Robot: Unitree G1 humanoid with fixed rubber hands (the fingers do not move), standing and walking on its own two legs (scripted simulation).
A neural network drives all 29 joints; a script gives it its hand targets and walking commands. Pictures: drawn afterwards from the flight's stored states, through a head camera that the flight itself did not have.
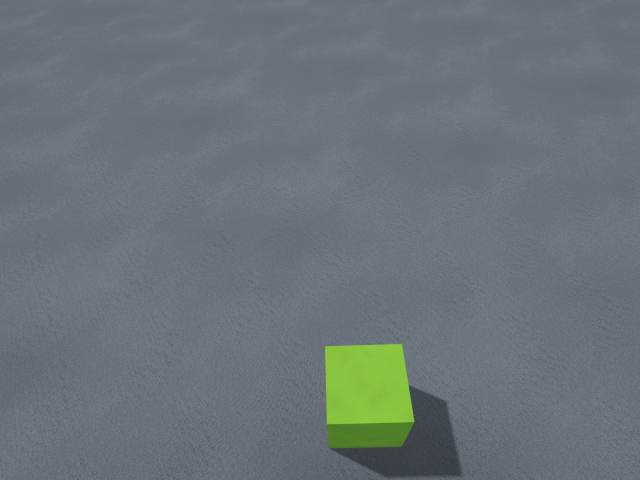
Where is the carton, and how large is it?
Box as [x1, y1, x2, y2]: [325, 344, 413, 447]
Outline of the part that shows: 401,344 325,346 327,430 329,447 401,446 413,423 413,416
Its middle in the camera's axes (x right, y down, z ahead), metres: +0.13 +0.44 +1.10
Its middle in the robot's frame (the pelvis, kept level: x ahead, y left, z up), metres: +0.42 -0.08 -0.66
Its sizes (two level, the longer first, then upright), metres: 0.210 0.200 0.250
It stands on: the floor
